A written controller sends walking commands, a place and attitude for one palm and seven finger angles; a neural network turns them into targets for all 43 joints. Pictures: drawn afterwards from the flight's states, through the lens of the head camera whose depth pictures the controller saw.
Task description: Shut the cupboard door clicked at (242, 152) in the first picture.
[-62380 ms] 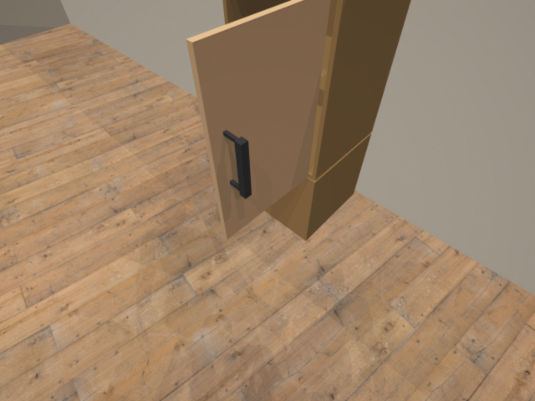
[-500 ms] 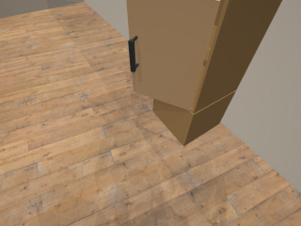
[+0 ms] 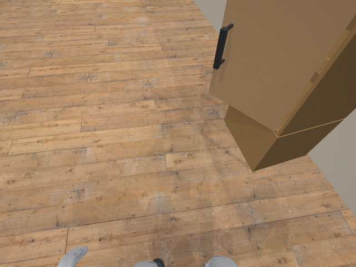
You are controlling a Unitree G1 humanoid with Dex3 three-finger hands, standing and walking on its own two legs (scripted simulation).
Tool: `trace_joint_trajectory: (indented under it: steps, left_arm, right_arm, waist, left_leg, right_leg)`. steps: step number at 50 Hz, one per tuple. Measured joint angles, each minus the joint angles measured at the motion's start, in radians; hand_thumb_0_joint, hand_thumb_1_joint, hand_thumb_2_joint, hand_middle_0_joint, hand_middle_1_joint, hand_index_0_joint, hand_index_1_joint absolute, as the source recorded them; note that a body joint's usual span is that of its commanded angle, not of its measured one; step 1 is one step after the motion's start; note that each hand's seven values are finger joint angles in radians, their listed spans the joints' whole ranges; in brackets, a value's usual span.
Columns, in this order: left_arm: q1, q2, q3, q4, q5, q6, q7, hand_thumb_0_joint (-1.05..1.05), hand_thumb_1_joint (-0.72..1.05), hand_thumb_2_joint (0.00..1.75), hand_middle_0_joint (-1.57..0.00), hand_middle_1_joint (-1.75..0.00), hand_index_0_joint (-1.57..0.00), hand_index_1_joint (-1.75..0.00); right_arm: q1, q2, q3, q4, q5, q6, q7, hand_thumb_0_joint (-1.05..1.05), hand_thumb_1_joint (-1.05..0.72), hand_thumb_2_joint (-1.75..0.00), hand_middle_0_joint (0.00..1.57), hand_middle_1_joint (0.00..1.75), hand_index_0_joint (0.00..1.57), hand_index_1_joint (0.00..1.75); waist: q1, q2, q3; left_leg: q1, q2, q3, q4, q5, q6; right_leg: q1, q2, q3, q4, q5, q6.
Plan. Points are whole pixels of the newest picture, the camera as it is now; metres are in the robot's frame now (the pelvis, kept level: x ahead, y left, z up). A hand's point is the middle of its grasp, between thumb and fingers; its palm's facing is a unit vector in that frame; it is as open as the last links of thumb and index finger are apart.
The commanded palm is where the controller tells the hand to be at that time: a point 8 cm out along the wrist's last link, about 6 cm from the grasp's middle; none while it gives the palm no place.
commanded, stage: walk to a spot facing it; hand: left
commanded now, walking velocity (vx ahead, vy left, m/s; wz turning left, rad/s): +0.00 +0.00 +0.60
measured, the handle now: (223, 47) +0.89 -0.15 -0.05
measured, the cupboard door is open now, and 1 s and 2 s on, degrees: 32 32 32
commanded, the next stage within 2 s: turn to face it in 1.46 s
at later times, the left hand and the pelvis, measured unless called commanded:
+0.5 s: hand out of the picture -0.03 +0.17 -0.18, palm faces +0.40 -0.89 -0.24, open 7.4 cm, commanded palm none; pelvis +0.00 -0.03 -0.01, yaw +22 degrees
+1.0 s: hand out of the picture +0.03 +0.19 -0.15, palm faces +0.62 -0.73 -0.28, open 7.4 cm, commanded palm none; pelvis +0.09 -0.03 +0.00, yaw +39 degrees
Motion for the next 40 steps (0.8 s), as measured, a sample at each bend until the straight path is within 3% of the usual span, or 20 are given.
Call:
trace_joint_trajectory:
  steps: [5, 7, 9, 11, 14, 17, 22, 25, 26, 28, 32, 36, 40]
  left_arm:
    - [-0.011, -0.008, -0.01, -0.032, -0.005, -0.008, 0.0, 0.01, 0.91, 0.9, -0.2, -0.3, -0.2, -0.3]
    - [0.009, -0.007, -0.014, -0.048, 0.003, -0.023, 0.001, 0.01, 0.91, 0.9, -0.2, -0.3, -0.2, -0.3]
    - [0.021, -0.027, -0.026, -0.039, 0.007, -0.019, 0.007, 0.01, 0.91, 0.9, -0.2, -0.3, -0.2, -0.3]
    - [0.043, -0.044, -0.032, -0.03, 0.007, -0.013, 0.009, 0.01, 0.91, 0.9, -0.2, -0.3, -0.2, -0.3]
    - [0.07, -0.055, -0.035, -0.017, 0.005, -0.015, 0.012, 0.01, 0.91, 0.9, -0.2, -0.3, -0.2, -0.3]
    - [0.085, -0.059, -0.036, -0.015, 0.005, -0.026, 0.011, 0.01, 0.91, 0.9, -0.2, -0.3, -0.2, -0.3]
    - [0.105, -0.054, -0.032, -0.017, 0.01, -0.035, 0.006, 0.01, 0.91, 0.9, -0.2, -0.3, -0.2, -0.3]
    - [0.128, -0.036, -0.021, -0.012, 0.007, -0.029, 0.003, 0.01, 0.91, 0.9, -0.21, -0.3, -0.2, -0.3]
    - [0.134, -0.026, -0.016, -0.008, 0.002, -0.023, 0.002, 0.01, 0.91, 0.9, -0.21, -0.3, -0.2, -0.3]
    - [0.126, -0.003, -0.01, 0.007, 0.0, 0.003, 0.005, 0.01, 0.91, 0.9, -0.2, -0.3, -0.2, -0.3]
    - [0.107, 0.016, 0.001, 0.021, 0.001, 0.028, 0.0, 0.01, 0.91, 0.9, -0.2, -0.3, -0.2, -0.3]
    - [0.09, 0.019, 0.004, 0.005, 0.004, 0.012, -0.023, 0.01, 0.91, 0.9, -0.2, -0.3, -0.2, -0.3]
    - [0.069, 0.014, 0.0, -0.014, 0.005, -0.004, -0.038, 0.01, 0.91, 0.9, -0.2, -0.3, -0.2, -0.3]
  right_arm:
    - [-0.004, -0.024, -0.02, -0.018, 0.002, 0.02, 0.006, 0.0, -0.9, -0.9, 0.2, 0.3, 0.2, 0.3]
    - [-0.006, -0.033, -0.033, -0.025, 0.01, 0.031, 0.009, 0.0, -0.9, -0.9, 0.2, 0.3, 0.2, 0.3]
    - [-0.022, -0.055, -0.049, -0.024, 0.007, 0.04, 0.014, 0.0, -0.9, -0.9, 0.2, 0.3, 0.2, 0.3]
    - [-0.026, -0.07, -0.058, -0.03, 0.004, 0.044, 0.02, 0.0, -0.9, -0.9, 0.2, 0.3, 0.2, 0.3]
    - [-0.029, -0.072, -0.055, -0.038, 0.008, 0.042, 0.031, 0.0, -0.91, -0.9, 0.2, 0.3, 0.19, 0.3]
    - [-0.034, -0.063, -0.046, -0.042, 0.013, 0.046, 0.035, 0.0, -0.91, -0.9, 0.2, 0.3, 0.19, 0.3]
    - [-0.065, -0.045, -0.027, -0.039, 0.018, 0.048, 0.038, 0.01, -0.91, -0.9, 0.2, 0.3, 0.19, 0.3]
    - [-0.083, -0.037, -0.016, -0.056, 0.018, 0.031, 0.041, 0.01, -0.91, -0.9, 0.2, 0.3, 0.19, 0.3]
    - [-0.089, -0.034, -0.015, -0.062, 0.015, 0.019, 0.041, 0.01, -0.91, -0.9, 0.2, 0.3, 0.19, 0.3]
    - [-0.105, -0.019, -0.008, -0.07, 0.014, 0.004, 0.035, 0.0, -0.91, -0.9, 0.2, 0.3, 0.19, 0.3]
    - [-0.09, -0.004, 0.008, -0.084, 0.006, -0.009, 0.013, 0.0, -0.9, -0.9, 0.2, 0.3, 0.2, 0.3]
    - [-0.051, -0.003, 0.015, -0.07, 0.003, -0.015, 0.011, 0.0, -0.9, -0.9, 0.2, 0.3, 0.2, 0.3]
    - [-0.005, -0.008, 0.011, -0.049, 0.0, -0.015, 0.017, 0.0, -0.9, -0.9, 0.2, 0.3, 0.2, 0.3]
  waist:
    - [-0.007, 0.023, -0.017]
    - [0.006, 0.012, -0.032]
    - [0.002, 0.036, -0.021]
    - [-0.003, 0.045, -0.019]
    - [-0.012, 0.029, -0.012]
    - [-0.011, 0.004, 0.001]
    - [0.019, -0.029, 0.025]
    - [0.033, -0.05, 0.024]
    - [0.035, -0.06, 0.022]
    - [0.046, -0.082, 0.035]
    - [0.042, -0.065, 0.022]
    - [0.037, -0.039, -0.004]
    - [0.023, -0.017, -0.028]
  left_leg:
    - [-0.032, -0.02, -0.075, 0.023, 0.007, -0.034]
    - [-0.084, -0.044, -0.077, 0.12, -0.089, -0.049]
    - [-0.156, -0.049, -0.054, 0.354, -0.239, -0.056]
    - [-0.208, -0.039, -0.01, 0.563, -0.261, -0.065]
    - [-0.211, 0.001, 0.048, 0.677, -0.244, -0.085]
    - [-0.159, 0.035, 0.08, 0.607, -0.259, -0.095]
    - [-0.043, 0.061, 0.125, 0.37, -0.292, -0.084]
    - [0.047, 0.057, 0.148, 0.162, -0.175, -0.065]
    - [0.052, 0.047, 0.147, 0.14, -0.166, -0.035]
    - [0.04, 0.032, 0.141, 0.172, -0.19, -0.008]
    - [0.063, 0.034, 0.095, 0.116, -0.168, -0.012]
    - [0.102, 0.033, 0.05, 0.043, -0.134, -0.016]
    - [0.129, 0.029, 0.012, 0.017, -0.136, -0.025]
  right_leg:
    - [0.108, 0.031, -0.004, -0.257, 0.049, -0.009]
    - [0.153, 0.019, -0.003, -0.38, 0.102, -0.035]
    - [0.159, 0.015, -0.034, -0.357, 0.11, -0.055]
    - [0.183, 0.0, -0.063, -0.373, 0.107, -0.061]
    - [0.215, -0.026, -0.099, -0.402, 0.111, -0.063]
    - [0.234, -0.053, -0.144, -0.41, 0.104, -0.061]
    - [0.238, -0.094, -0.218, -0.368, 0.067, -0.045]
    - [0.214, -0.122, -0.254, -0.288, 0.018, -0.024]
    - [0.184, -0.135, -0.244, -0.225, -0.002, -0.016]
    - [0.108, -0.124, -0.159, -0.048, -0.109, -0.004]
    - [0.0, -0.076, -0.076, 0.152, -0.07, 0.008]
    - [-0.029, -0.06, -0.046, 0.108, 0.003, 0.014]
    - [-0.002, -0.047, -0.047, -0.064, 0.021, 0.015]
